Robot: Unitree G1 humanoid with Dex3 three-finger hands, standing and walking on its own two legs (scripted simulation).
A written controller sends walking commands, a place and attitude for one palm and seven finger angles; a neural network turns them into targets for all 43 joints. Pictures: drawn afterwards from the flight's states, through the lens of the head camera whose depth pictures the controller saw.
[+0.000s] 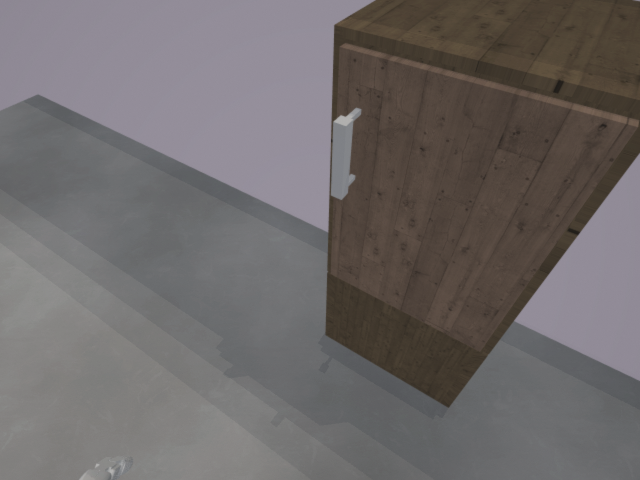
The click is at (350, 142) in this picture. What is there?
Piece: cupboard door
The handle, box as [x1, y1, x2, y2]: [331, 108, 360, 199]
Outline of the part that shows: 355,108 345,117 340,115 333,122 331,195 340,199 347,193 347,187 354,179 354,175 349,175 348,172 352,121 360,114 360,109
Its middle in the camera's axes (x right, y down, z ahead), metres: +0.05 -0.15 +0.69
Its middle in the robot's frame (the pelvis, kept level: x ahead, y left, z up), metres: +0.63 -0.01 +0.06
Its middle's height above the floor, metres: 0.83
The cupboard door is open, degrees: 0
